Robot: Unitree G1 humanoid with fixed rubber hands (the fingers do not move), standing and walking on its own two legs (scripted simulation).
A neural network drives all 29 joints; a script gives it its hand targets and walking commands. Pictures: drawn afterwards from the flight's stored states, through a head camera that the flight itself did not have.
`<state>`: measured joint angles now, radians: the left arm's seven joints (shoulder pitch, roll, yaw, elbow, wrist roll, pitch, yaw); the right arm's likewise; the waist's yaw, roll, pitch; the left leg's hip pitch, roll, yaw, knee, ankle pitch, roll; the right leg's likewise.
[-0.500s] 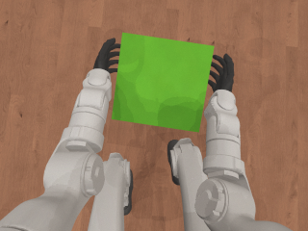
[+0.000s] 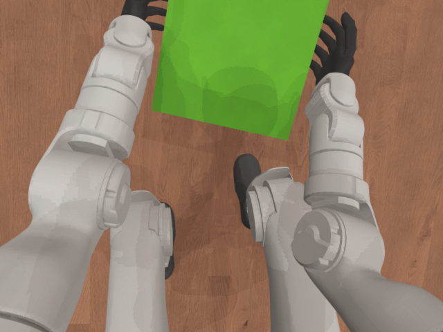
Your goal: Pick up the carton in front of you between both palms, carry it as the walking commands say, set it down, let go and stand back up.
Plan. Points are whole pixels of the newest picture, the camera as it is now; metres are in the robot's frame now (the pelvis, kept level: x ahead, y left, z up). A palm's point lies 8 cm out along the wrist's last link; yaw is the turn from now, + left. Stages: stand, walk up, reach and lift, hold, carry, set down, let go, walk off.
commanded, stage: set down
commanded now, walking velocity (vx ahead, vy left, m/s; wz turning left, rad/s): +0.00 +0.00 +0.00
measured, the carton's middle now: (230, 64) +0.50 -0.10 -0.25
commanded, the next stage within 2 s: none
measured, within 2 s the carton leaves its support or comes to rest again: rests again in 1.22 s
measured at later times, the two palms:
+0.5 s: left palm (154, 28) +0.56 +0.02 -0.20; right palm (337, 66) +0.46 -0.26 -0.17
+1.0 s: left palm (156, 26) +0.57 +0.02 -0.22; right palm (338, 57) +0.48 -0.28 -0.18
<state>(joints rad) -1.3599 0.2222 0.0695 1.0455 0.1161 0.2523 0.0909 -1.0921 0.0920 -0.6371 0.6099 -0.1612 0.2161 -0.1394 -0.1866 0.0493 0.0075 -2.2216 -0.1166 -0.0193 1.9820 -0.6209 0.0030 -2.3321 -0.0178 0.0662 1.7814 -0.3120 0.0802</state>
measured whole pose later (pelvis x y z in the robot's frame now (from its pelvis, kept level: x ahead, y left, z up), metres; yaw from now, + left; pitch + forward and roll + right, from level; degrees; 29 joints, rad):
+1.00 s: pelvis +0.01 +0.00 -0.05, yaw -3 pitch +46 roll -5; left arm -1.48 0.20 0.12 1.14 0.26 0.16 -0.02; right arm -1.27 -0.16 -0.69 0.99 -0.07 0.12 -0.04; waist -0.19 -0.06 0.12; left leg -2.30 -0.11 -0.05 2.20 -0.70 0.01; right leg -2.42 0.01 0.04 1.96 -0.35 0.09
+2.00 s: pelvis +0.00 -0.02 +0.03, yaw -2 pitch +43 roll -1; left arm -1.40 0.47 -0.03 1.10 -0.07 0.16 -0.04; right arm -0.98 -0.05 -0.33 0.64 0.12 0.12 -0.22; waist -0.21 0.03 0.11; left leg -2.04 -0.05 -0.03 1.94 -0.65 -0.01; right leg -2.18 0.03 0.03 1.74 -0.32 0.05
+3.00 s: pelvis +0.07 -0.04 +0.27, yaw +1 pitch +31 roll +2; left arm -0.50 0.13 0.20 0.65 0.14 0.10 0.10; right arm -0.22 -0.10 -0.17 0.43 -0.04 0.08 0.07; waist -0.16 -0.02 -0.09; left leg -1.06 -0.05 -0.07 0.90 -0.39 -0.03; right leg -1.18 -0.02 0.01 0.83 -0.19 0.00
